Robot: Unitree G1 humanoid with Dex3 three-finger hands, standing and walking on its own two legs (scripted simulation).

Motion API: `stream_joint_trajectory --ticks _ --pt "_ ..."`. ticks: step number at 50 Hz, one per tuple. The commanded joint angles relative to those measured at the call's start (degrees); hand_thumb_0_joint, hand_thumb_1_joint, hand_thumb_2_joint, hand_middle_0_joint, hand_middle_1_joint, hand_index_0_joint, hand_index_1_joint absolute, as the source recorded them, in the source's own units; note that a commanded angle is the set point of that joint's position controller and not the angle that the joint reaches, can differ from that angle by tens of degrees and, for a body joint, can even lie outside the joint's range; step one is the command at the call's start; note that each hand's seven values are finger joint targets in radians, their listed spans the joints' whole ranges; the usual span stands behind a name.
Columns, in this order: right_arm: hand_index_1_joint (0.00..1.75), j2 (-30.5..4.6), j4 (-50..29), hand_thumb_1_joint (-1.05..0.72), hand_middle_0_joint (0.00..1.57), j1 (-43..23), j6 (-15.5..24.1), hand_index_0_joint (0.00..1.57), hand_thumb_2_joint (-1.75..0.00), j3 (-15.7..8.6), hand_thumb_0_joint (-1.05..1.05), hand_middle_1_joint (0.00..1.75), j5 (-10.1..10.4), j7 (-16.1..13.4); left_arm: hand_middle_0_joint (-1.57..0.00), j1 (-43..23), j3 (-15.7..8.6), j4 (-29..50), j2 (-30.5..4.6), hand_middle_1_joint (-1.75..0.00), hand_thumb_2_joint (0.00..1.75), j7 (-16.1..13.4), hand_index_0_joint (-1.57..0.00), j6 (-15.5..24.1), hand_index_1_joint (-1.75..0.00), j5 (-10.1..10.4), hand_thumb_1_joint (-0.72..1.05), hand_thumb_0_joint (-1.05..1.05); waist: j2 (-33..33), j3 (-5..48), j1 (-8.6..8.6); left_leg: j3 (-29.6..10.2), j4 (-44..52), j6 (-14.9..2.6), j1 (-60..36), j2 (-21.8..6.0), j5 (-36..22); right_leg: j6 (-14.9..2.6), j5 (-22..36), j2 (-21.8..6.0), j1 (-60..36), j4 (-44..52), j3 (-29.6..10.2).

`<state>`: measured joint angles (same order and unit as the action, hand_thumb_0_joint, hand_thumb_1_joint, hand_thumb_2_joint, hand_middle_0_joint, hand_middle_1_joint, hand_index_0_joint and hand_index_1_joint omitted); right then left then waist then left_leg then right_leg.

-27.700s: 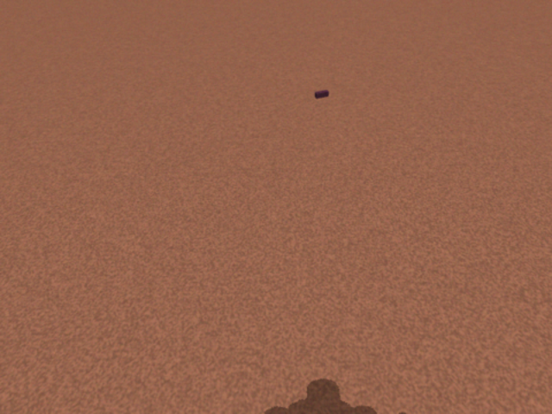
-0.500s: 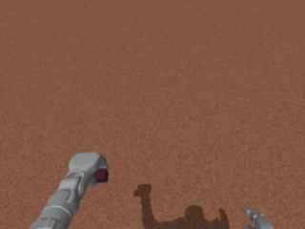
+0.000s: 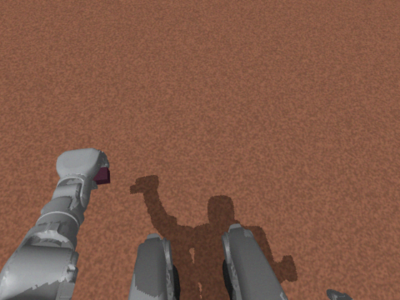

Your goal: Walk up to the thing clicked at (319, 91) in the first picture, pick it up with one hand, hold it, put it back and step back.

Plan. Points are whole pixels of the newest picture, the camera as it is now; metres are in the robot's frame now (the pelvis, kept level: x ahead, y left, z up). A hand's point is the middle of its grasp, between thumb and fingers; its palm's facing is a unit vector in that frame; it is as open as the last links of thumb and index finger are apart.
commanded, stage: crouch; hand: left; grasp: from above
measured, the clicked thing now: (88, 177) +0.43 +0.25 -0.14
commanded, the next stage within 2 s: lower in 1.22 s
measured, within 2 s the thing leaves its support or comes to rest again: neither
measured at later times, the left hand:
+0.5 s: hand (107, 191) +0.44 +0.26 -0.30, palm faces -0.45 -0.02 -0.89, open 6.2 cm
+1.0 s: hand (114, 192) +0.46 +0.26 -0.37, palm faces -0.46 -0.02 -0.89, open 6.2 cm
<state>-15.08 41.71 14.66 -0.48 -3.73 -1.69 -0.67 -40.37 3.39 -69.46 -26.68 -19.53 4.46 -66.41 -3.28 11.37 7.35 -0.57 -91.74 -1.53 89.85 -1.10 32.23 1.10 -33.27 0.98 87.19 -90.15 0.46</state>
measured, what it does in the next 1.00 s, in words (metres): lowers itself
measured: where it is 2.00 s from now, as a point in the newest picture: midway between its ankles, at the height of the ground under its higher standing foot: outside the picture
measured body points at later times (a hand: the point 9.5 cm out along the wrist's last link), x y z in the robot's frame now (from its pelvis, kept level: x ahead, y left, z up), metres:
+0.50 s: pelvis -0.01 +0.00 -0.14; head +0.23 +0.04 +0.24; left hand +0.46 +0.25 -0.25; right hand +0.07 -0.28 -0.26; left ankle +0.08 +0.11 -0.54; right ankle +0.07 -0.13 -0.54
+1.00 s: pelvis -0.01 -0.01 -0.21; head +0.23 +0.03 +0.16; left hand +0.48 +0.26 -0.32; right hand +0.02 -0.28 -0.32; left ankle +0.08 +0.11 -0.54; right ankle +0.07 -0.13 -0.54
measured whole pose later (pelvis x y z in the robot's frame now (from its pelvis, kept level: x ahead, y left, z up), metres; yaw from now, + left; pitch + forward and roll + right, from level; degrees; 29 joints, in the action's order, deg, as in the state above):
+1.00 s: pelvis -0.01 -0.01 -0.21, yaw -5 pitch +35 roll -7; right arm -14.8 42.9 9.1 2.3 2.3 -7.3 7.1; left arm -54.9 -5.4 -82.4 -41.9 -22.0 12.9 -72.5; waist 0.2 3.8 12.0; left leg -5.8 -132.5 -1.0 129.7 -1.8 38.8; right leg 0.8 -39.7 2.3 125.0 -128.7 5.2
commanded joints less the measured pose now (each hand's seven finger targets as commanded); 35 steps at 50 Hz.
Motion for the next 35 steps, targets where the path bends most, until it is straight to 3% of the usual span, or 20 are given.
stream_joint_trajectory --ticks 1,2,6,8,9,13,14,15,17,19,20,21,22,24,29,31,32,33,34,35 --pt "0.30 -10.8 -4.4 -0.89 0.20 5.1 2.6 0.20 -0.90 -3.3 0.00 0.30 -0.5 -0.6 -1.19 -20.8 -4.3 6.2 -16.1 -0.14 0.18 -1.0 -1.21 0.4 -0.12 0.2 0.81 0.00 -2.0 29.5 1.49 -3.2 7.4 0.59 -15.7 1.6 2.0 -3.90 0.5 1.2 -4.6 6.5 2.4" --pt "0.30 -10.8 -4.0 -0.89 0.20 5.2 2.8 0.20 -0.89 -3.1 0.00 0.30 -0.6 -0.5 -1.19 -22.2 -4.7 7.1 -17.2 -0.13 0.16 -0.8 -1.21 1.1 -0.11 0.1 0.82 0.00 -2.8 30.0 1.03 -3.1 5.9 0.53 -14.1 1.7 2.2 -3.95 0.2 1.2 -3.1 5.2 2.4" --pt "0.30 -10.6 -3.4 -0.89 0.20 5.4 3.4 0.20 -0.90 -2.4 0.00 0.30 -1.1 0.4 -1.20 -23.7 -5.8 5.4 -19.5 -0.14 0.18 -1.0 -1.23 3.2 -0.11 -0.5 0.85 0.00 -2.1 31.4 1.97 -2.8 0.0 0.07 -8.1 1.9 4.1 -3.80 -1.9 1.4 1.4 1.4 2.5" --pt "0.30 -10.9 -2.7 -0.89 0.20 5.9 3.9 0.20 -0.90 -1.9 0.00 0.30 -1.5 0.9 -1.20 -26.2 -6.2 6.9 -20.0 -0.16 0.18 -1.5 -1.23 4.3 -0.13 -1.2 0.85 0.00 -5.5 33.6 2.41 -3.3 -1.7 0.40 -7.6 2.0 3.3 -3.85 -0.9 1.0 4.4 -1.6 3.0" --pt "0.30 -11.0 -2.4 -0.89 0.20 5.9 4.1 0.20 -0.90 -1.7 0.00 0.30 -1.7 1.2 -1.22 -24.6 -6.3 5.2 -20.4 -0.15 0.14 -1.7 -1.25 4.5 -0.11 -1.7 0.88 0.00 -6.2 34.1 1.77 -3.5 -2.8 0.48 -8.5 1.8 1.3 -3.99 0.6 1.1 5.7 -3.2 3.5" --pt "0.30 -11.2 -1.5 -0.90 0.20 7.0 4.3 0.20 -0.90 -1.7 0.00 0.30 -2.6 2.6 -1.23 -25.2 -7.9 6.7 -22.0 -0.14 0.15 -2.7 -1.26 5.2 -0.11 -2.7 0.88 0.00 -9.1 39.6 1.87 -3.3 -7.8 0.45 -10.3 1.7 -6.7 -3.81 6.4 1.0 7.5 -7.3 4.1" --pt "0.30 -11.3 -1.0 -0.90 0.20 7.3 4.3 0.20 -0.90 -1.7 0.00 0.30 -2.8 2.9 -1.24 -25.3 -8.0 6.2 -21.9 -0.14 0.16 -2.9 -1.27 5.2 -0.11 -2.9 0.89 0.00 -8.9 38.9 2.30 -3.4 -8.6 0.51 -9.3 1.5 -6.8 -3.67 6.6 1.0 8.4 -8.1 4.4" --pt "0.30 -11.3 -1.0 -0.90 0.20 7.4 4.2 0.20 -0.90 -1.7 0.00 0.30 -2.9 3.2 -1.23 -24.9 -8.4 6.1 -22.3 -0.13 0.15 -3.2 -1.26 5.2 -0.10 -2.9 0.88 0.00 -8.8 39.8 1.65 -3.3 -9.6 0.37 -9.8 1.4 -8.1 -3.74 7.3 1.2 9.0 -8.8 4.5" --pt "0.30 -11.3 -0.5 -0.90 0.20 7.5 4.3 0.20 -0.90 -1.8 0.00 0.30 -3.4 3.8 -1.23 -26.7 -7.8 5.5 -21.4 -0.13 0.15 -3.2 -1.26 5.4 -0.10 -3.1 0.88 0.00 -10.1 38.5 2.97 -2.9 -11.8 0.30 -9.2 1.2 -9.6 -3.52 8.5 1.1 10.6 -9.9 4.5" --pt "0.30 -11.3 -0.5 -0.90 0.20 7.7 4.1 0.20 -0.90 -1.9 0.00 0.30 -3.5 4.3 -1.24 -28.3 -9.2 7.7 -23.9 -0.12 0.16 -3.6 -1.27 5.6 -0.10 -3.3 0.88 0.00 -11.4 41.5 1.96 -2.6 -13.3 0.30 -9.1 1.1 -10.8 -3.62 9.8 1.3 9.8 -11.6 4.7" --pt "0.30 -11.0 -0.5 -0.90 0.20 7.3 4.0 0.20 -0.90 -1.7 0.00 0.30 -3.6 4.5 -1.25 -24.9 -9.2 4.5 -23.4 -0.12 0.14 -3.7 -1.28 5.3 -0.09 -3.5 0.90 0.00 -10.6 39.3 1.60 -2.8 -13.9 0.28 -9.1 1.0 -11.5 -3.62 9.7 1.5 11.2 -12.2 4.9" --pt "0.30 -11.4 -0.4 -0.90 0.20 7.1 4.0 0.20 -0.90 -1.9 0.00 0.30 -3.7 4.7 -1.25 -27.9 -8.7 6.7 -23.0 -0.11 0.16 -3.7 -1.28 5.7 -0.08 -3.3 0.89 0.00 -11.6 39.9 2.47 -2.9 -14.5 0.37 -8.3 0.9 -11.0 -3.65 9.4 1.5 12.2 -13.0 5.1" --pt "0.30 -11.5 -0.1 -0.91 0.20 7.5 3.9 0.20 -0.90 -1.9 0.00 0.30 -4.0 4.9 -1.27 -26.8 -8.4 4.3 -22.0 -0.10 0.17 -3.6 -1.29 5.7 -0.09 -3.8 0.91 0.00 -11.2 38.5 2.94 -3.2 -15.1 0.40 -7.9 0.8 -11.1 -3.59 9.4 1.5 13.1 -13.6 5.2" --pt "0.30 -11.5 0.0 -0.90 0.20 7.5 4.0 0.20 -0.90 -1.8 0.00 0.30 -4.1 5.3 -1.27 -28.8 -9.3 5.3 -24.0 -0.10 0.15 -4.0 -1.30 5.9 -0.08 -3.8 0.92 0.00 -12.2 38.6 2.60 -3.2 -16.3 0.45 -7.3 0.6 -11.0 -3.68 9.5 1.6 13.7 -15.0 5.4" --pt "0.30 -12.5 0.2 -0.91 0.20 6.5 4.1 0.20 -0.90 -1.3 0.00 0.30 -4.5 6.0 -1.27 -30.2 -9.6 1.4 -25.2 -0.08 0.12 -4.4 -1.30 6.3 -0.05 -4.2 0.91 0.00 -12.0 35.1 3.50 -3.4 -18.6 0.46 -2.3 0.5 -7.4 -3.62 7.6 1.6 17.4 -17.9 5.8" --pt "0.30 -12.2 0.2 -0.91 0.20 6.5 4.1 0.20 -0.90 -1.0 0.00 0.30 -4.9 6.2 -1.28 -30.0 -8.6 0.0 -23.6 -0.07 0.12 -4.2 -1.31 6.5 -0.05 -4.3 0.92 0.00 -11.7 34.7 4.05 -3.1 -20.1 0.30 -1.2 0.5 -7.3 -3.56 7.7 1.9 17.7 -18.8 5.9" --pt "0.30 -12.1 0.2 -0.90 0.20 6.1 3.9 0.20 -0.90 -1.0 0.00 0.30 -4.8 6.2 -1.29 -32.8 -9.3 2.2 -26.1 -0.06 0.11 -4.4 -1.31 6.8 -0.04 -4.4 0.93 0.00 -11.8 37.2 3.34 -2.1 -21.4 -0.09 0.0 0.7 -7.3 -3.49 8.4 2.4 16.0 -18.6 5.6" --pt "0.30 -12.5 0.2 -0.91 0.20 6.7 3.9 0.20 -0.90 -0.8 0.00 0.30 -4.8 6.2 -1.29 -30.1 -10.3 -1.1 -26.9 -0.07 0.13 -4.5 -1.31 6.6 -0.05 -4.7 0.92 0.00 -10.2 35.8 3.66 -2.3 -21.8 -0.13 1.2 0.8 -7.5 -3.22 8.6 2.2 15.8 -19.1 5.7" --pt "0.30 -11.9 -0.2 -0.91 0.20 6.3 3.9 0.20 -0.90 -0.5 0.00 0.30 -4.9 6.5 -1.29 -28.5 -9.8 -2.8 -26.2 -0.09 0.11 -4.3 -1.32 6.5 -0.06 -4.4 0.95 0.00 -9.6 34.1 3.42 -1.9 -22.1 -0.17 3.0 0.9 -6.8 -3.26 8.1 2.3 15.7 -19.3 5.6" --pt "0.30 -12.1 0.1 -0.90 0.20 6.0 3.9 0.20 -0.90 -0.6 0.00 0.30 -5.0 6.5 -1.29 -31.4 -9.6 -0.3 -26.7 -0.08 0.13 -4.2 -1.31 7.0 -0.06 -4.2 0.94 0.00 -10.2 35.4 3.66 -1.6 -22.9 -0.28 4.2 0.8 -5.9 -3.20 7.9 2.5 15.5 -19.5 5.5"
